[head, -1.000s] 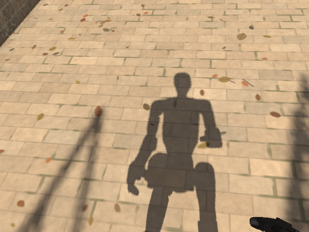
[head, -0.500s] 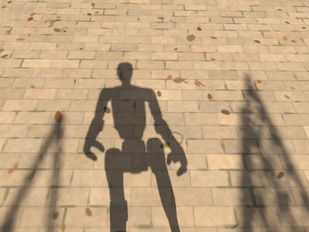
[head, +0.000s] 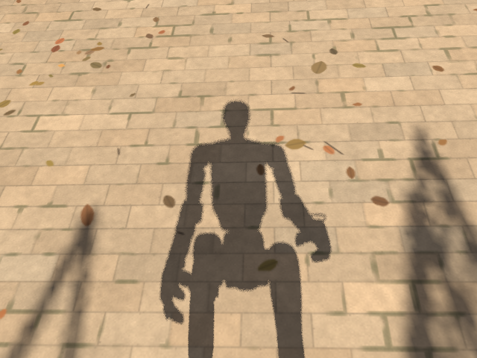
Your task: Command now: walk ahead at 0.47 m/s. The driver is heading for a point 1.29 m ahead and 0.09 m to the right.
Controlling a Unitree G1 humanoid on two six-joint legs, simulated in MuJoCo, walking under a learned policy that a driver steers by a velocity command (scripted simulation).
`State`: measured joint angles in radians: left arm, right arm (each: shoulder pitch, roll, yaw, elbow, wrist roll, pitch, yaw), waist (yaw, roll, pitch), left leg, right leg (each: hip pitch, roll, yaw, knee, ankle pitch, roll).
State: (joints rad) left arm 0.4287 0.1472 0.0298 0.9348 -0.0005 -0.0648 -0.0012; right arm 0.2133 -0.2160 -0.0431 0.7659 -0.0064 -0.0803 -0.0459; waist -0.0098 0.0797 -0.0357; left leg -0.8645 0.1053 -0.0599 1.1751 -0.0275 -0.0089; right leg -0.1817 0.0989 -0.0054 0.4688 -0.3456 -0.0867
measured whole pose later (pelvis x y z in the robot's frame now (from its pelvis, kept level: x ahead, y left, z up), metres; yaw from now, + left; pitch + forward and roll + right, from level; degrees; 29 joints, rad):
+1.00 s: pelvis +0.57 -0.05 +0.02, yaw +0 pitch +2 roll +0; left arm 0.31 0.23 0.05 0.84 0.00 -0.09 -0.03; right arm 0.16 -0.29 -0.07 0.83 0.01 -0.08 -0.01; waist 0.04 0.04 0.02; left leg -0.64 0.11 -0.05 1.02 -0.20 0.01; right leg -0.17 0.07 -0.03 0.27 -0.14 -0.08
